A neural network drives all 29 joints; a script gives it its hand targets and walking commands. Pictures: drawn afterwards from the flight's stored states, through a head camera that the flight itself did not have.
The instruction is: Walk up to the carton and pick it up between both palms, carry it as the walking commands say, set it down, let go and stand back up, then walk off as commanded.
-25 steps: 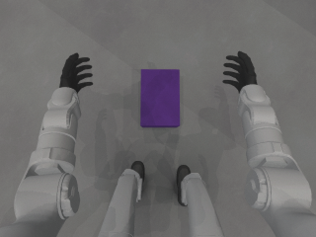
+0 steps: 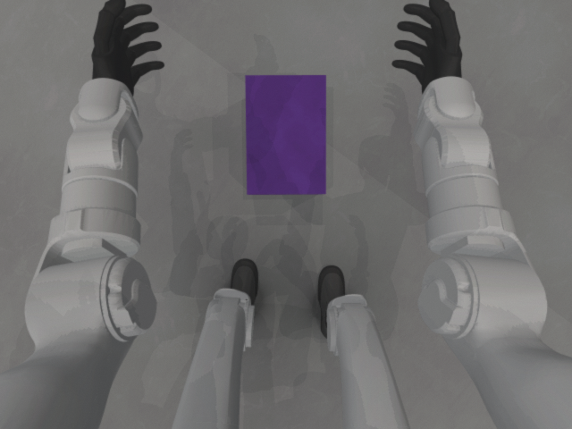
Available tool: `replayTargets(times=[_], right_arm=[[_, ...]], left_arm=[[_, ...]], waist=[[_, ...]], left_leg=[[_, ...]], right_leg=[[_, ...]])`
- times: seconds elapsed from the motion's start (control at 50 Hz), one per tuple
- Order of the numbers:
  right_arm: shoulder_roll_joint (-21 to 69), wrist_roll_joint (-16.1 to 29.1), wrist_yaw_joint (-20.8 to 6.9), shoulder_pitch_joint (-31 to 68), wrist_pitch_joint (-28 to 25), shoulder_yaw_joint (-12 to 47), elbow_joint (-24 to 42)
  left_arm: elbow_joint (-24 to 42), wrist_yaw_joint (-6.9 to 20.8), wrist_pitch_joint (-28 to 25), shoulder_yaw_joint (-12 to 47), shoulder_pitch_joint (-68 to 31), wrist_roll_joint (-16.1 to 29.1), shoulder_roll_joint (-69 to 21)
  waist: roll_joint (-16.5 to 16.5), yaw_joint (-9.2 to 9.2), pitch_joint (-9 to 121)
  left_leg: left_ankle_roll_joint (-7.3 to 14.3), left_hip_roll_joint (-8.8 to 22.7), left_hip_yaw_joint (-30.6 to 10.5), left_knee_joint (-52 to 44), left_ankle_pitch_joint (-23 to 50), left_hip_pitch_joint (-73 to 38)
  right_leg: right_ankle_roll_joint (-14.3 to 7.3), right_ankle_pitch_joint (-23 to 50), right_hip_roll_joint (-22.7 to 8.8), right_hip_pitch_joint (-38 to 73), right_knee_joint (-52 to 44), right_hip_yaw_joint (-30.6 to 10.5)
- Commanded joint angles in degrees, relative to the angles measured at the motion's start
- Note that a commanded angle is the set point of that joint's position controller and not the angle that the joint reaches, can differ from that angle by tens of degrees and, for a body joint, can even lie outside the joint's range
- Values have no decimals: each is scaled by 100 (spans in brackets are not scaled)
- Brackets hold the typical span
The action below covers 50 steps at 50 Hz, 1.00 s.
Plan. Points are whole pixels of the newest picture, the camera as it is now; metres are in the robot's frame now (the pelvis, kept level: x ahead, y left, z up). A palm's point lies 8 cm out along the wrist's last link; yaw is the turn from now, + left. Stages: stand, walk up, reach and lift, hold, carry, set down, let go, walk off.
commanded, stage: reach and lift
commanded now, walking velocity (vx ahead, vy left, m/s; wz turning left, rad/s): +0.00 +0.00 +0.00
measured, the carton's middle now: (285, 140) +0.52 +0.02 -0.59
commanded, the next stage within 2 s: none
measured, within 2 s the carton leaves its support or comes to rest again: neither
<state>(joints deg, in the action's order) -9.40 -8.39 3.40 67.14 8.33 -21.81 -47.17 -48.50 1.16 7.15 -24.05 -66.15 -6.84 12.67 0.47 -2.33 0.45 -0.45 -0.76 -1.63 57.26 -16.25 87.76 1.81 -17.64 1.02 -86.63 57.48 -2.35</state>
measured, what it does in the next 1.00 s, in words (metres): lowers itself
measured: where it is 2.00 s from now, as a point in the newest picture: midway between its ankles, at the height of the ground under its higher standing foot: (287, 312)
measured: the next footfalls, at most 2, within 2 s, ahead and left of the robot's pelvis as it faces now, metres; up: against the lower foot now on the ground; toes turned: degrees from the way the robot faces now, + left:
none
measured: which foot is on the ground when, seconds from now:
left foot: down 0.00-1.00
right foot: down 0.00-1.00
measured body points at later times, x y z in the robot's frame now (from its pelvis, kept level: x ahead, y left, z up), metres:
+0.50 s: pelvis -0.03 +0.00 -0.14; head +0.32 +0.01 +0.14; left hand +0.52 +0.21 -0.27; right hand +0.54 -0.15 -0.27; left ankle +0.06 +0.12 -0.63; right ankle +0.05 -0.13 -0.63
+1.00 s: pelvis -0.05 +0.00 -0.25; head +0.33 +0.01 -0.01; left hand +0.52 +0.21 -0.42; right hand +0.54 -0.15 -0.42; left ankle +0.06 +0.12 -0.63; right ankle +0.05 -0.13 -0.63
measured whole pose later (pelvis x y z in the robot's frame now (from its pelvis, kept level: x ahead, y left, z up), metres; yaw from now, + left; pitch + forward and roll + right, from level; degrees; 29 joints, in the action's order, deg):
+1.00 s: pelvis -0.05 +0.00 -0.25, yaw -1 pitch +43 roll -1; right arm -19.1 6.4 7.2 86.5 7.2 -8.7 -61.9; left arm -62.9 -5.0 6.2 -10.4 -85.9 6.7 21.0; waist 1.0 -2.1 -15.6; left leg -1.9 -2.7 -2.6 116.1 -31.6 127.3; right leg 3.2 -33.9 3.7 -125.6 116.5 -2.0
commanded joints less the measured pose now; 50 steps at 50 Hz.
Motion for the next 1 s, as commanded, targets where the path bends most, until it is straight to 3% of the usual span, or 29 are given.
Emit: replayTargets(times=[0.0, 0.16, 0.38, 0.62, 0.98], right_arm=[[-345, -68, 11, 1295, -100, -49, 414], [-527, 4, 116, 1641, -133, -64, 135], [-887, 634, 330, 2176, 36, 549, 303], [-1207, 971, 405, 2841, 83, 863, -242], [-1606, 1569, 373, 3551, -267, 1345, -966]], left_arm=[[385, 8, -101, -60, -1188, -60, 548], [210, -128, -98, 55, -1581, 21, 669], [268, -413, 46, 550, -2158, 536, 1075], [-303, -515, 65, 808, -2823, 913, 1302], [-926, -624, -249, 1399, -3569, 1420, 1533]], waist=[[95, -106, 5587], [8, -37, 5792], [10, -111, 6695], [71, -100, 6059], [-52, -86, 5564]], left_leg=[[-268, -356, 343, 234, 2439, -3139], [-329, -412, 426, 1312, 1847, -2370], [-316, -435, 593, 2828, 1460, -1507], [-264, -329, 609, 3870, 578, -433], [-190, -145, 331, 5292, 755, -309]], right_leg=[[241, 2060, 410, 2371, 200, 453], [239, 1499, 475, 1433, 1295, 574], [239, 1223, 524, 811, 2827, 708], [175, 438, 456, -97, 3896, 708], [172, 352, 245, -918, 5294, 590]])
